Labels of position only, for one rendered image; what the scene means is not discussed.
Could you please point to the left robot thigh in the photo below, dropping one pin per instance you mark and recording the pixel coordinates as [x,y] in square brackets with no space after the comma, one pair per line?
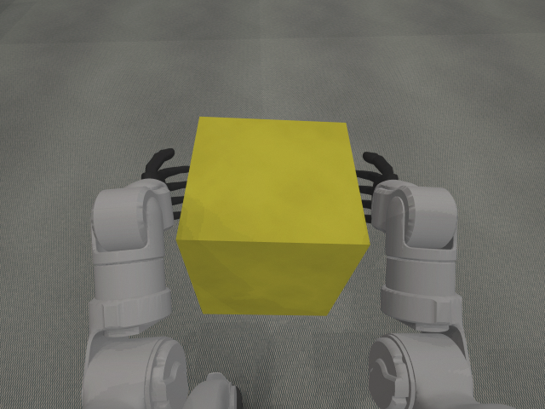
[212,394]

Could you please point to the right robot hand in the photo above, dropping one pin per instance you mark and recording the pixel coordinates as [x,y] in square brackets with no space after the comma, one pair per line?
[387,174]

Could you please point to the left robot hand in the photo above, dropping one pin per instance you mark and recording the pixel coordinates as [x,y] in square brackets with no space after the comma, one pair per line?
[153,172]

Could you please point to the robot right upper arm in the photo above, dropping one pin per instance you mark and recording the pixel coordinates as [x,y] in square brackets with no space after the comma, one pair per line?
[421,371]

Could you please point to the carton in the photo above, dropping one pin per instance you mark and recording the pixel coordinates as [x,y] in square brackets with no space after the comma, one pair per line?
[272,220]

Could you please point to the left robot shin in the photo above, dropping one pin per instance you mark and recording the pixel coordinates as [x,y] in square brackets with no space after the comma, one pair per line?
[216,375]

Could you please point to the robot right forearm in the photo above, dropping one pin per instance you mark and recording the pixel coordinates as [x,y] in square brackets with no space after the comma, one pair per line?
[420,224]

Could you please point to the robot left upper arm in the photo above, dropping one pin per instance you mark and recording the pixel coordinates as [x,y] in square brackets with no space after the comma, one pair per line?
[137,373]

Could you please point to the robot left forearm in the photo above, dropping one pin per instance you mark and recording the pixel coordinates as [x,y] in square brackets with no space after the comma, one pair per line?
[127,235]

